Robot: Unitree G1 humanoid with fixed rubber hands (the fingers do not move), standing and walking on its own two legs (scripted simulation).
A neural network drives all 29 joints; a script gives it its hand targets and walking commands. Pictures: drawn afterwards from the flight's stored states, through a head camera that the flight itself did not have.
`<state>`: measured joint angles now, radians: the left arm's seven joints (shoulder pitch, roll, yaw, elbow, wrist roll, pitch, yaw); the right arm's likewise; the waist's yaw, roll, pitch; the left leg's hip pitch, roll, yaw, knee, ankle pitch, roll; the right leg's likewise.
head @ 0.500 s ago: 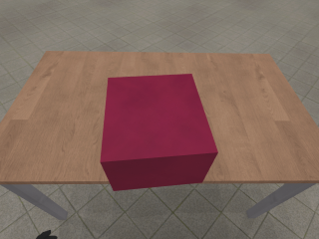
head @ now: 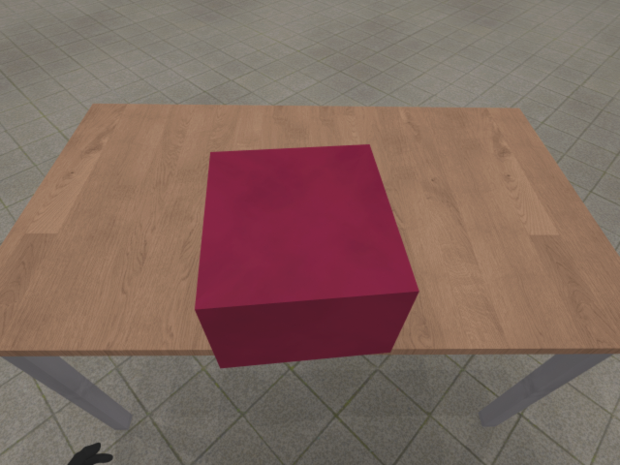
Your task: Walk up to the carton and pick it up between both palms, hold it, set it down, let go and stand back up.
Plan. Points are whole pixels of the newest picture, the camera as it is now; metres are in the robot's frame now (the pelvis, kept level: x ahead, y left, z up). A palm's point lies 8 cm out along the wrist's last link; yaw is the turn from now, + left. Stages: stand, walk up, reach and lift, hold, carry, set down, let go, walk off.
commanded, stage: walk up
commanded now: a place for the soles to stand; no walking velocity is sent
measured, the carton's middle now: (298, 250) +0.44 +0.02 -0.01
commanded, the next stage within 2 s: reach and lift in 1.02 s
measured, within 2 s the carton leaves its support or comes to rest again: neither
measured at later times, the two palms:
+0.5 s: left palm out of the picture +0.07 +0.31 -0.08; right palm out of the picture +0.05 -0.33 -0.09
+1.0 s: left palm out of the picture +0.07 +0.31 -0.08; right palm out of the picture +0.05 -0.33 -0.09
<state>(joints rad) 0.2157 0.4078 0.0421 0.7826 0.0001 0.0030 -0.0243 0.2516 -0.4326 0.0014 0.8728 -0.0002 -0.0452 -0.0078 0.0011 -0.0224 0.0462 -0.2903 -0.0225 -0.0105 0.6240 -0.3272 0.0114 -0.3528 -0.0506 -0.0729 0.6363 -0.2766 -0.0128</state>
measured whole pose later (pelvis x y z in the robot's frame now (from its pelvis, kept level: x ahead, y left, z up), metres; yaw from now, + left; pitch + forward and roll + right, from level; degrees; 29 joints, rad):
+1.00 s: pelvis -0.02 -0.01 +0.01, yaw +0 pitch +0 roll +1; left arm 0.21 0.40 0.04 0.83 0.00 0.00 -0.03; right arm 0.23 -0.43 0.00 0.90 0.00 -0.03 0.01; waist 0.00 -0.01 0.04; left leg -0.28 -0.02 -0.01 0.51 -0.23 0.00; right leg -0.35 -0.05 -0.07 0.53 -0.19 -0.01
